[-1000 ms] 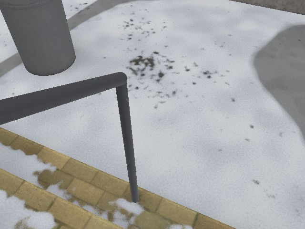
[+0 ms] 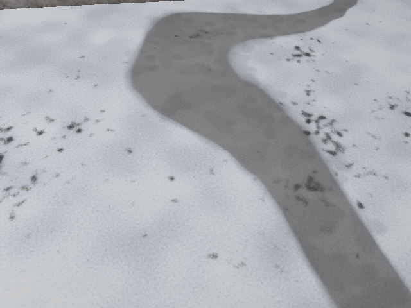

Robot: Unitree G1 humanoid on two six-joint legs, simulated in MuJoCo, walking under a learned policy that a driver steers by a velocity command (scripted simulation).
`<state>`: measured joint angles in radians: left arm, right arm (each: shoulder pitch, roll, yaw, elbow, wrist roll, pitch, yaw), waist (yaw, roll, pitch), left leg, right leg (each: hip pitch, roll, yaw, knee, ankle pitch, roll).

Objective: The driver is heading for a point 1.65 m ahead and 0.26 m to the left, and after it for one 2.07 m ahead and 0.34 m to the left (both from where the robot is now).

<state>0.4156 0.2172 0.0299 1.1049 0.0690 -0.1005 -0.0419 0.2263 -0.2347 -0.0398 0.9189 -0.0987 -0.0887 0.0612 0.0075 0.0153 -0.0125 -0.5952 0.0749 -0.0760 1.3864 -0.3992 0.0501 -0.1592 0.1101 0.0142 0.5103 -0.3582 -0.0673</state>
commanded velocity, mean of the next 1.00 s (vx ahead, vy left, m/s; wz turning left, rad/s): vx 0.38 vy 0.00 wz -0.16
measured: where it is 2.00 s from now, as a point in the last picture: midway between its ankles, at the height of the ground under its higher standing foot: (192, 300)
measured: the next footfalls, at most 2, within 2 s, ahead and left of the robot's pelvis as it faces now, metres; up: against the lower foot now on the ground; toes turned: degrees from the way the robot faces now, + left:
left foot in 0.22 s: +0.24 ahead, +0.15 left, -0.18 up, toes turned -6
right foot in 0.80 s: +0.64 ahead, -0.13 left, -0.36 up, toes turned -12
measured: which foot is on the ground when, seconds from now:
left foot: up 0.00-0.20, down 0.22-0.80, up 0.82-1.00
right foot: down 0.00-0.22, up 0.24-0.78, down 0.80-1.00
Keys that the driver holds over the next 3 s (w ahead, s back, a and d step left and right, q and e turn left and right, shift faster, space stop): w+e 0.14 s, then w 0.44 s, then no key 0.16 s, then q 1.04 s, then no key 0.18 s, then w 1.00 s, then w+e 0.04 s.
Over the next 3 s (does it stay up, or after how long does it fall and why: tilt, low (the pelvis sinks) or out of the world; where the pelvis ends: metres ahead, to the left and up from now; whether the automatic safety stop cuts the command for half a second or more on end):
stays up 1.08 0.20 -0.34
